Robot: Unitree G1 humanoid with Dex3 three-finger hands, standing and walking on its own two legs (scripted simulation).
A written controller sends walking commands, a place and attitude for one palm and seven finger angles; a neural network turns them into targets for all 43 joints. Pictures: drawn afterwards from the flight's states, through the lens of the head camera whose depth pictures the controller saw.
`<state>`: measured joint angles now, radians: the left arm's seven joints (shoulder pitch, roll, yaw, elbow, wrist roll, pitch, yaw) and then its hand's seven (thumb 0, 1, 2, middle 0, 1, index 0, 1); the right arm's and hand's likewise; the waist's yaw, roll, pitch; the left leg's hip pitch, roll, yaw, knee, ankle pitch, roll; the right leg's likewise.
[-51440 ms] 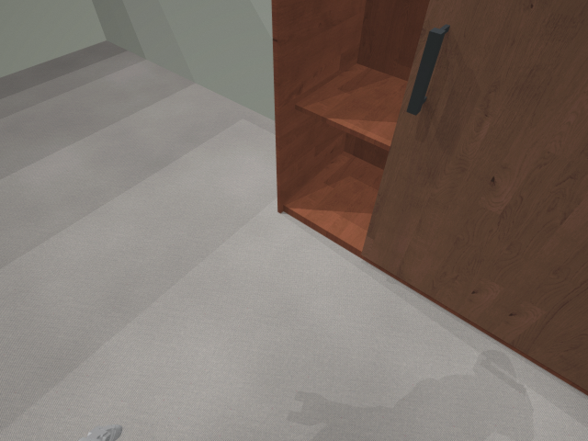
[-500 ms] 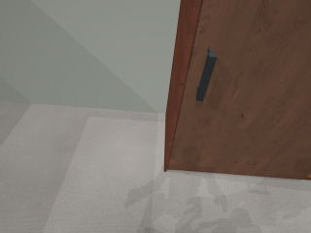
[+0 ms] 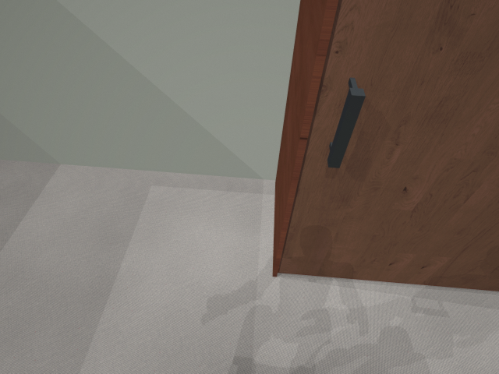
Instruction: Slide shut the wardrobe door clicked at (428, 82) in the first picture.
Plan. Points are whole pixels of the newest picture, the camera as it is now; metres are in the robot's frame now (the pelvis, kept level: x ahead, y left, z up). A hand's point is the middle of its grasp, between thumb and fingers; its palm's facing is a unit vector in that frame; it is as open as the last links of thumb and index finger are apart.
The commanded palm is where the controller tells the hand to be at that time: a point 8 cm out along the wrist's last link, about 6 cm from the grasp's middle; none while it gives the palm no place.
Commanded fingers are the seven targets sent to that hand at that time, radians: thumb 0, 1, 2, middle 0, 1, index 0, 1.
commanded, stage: look to check the result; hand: right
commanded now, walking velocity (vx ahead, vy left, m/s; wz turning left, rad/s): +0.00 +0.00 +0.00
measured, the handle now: (342, 124) +0.59 -0.16 +0.08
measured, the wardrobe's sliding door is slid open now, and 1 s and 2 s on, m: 0.00 0.00 0.00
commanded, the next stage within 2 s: stand and wait in 0.38 s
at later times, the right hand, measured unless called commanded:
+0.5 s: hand out of the picture +0.10 -0.23 -0.15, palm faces -0.03 +0.94 -0.34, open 7.4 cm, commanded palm none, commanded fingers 0.00 -0.90 -0.90 0.20 0.30 0.20 0.30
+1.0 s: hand out of the picture +0.08 -0.22 -0.16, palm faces -0.05 +0.94 -0.34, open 7.4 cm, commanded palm none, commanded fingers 0.00 -0.90 -0.90 0.20 0.30 0.20 0.30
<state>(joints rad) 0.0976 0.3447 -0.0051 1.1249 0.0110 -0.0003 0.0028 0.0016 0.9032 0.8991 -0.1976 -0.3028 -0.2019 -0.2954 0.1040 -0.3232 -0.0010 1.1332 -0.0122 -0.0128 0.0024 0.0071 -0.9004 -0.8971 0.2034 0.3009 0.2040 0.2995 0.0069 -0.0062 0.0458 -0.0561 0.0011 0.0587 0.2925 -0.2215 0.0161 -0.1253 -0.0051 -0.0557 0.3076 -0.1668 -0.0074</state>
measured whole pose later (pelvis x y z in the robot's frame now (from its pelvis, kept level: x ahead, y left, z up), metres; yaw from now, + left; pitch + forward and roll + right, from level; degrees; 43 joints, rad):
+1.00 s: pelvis +0.00 +0.02 +0.00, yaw +1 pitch -2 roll +0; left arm 0.12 0.33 0.00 1.14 0.01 0.01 0.01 0.00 0.90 0.90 -0.20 -0.30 -0.20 -0.30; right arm 0.11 -0.32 0.00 1.14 -0.01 -0.02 0.00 0.01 -0.90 -0.90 0.20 0.30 0.20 0.30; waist 0.01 -0.01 0.05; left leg -0.02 -0.03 0.04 0.26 -0.21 0.04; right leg -0.09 -0.04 -0.07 0.29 -0.17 0.02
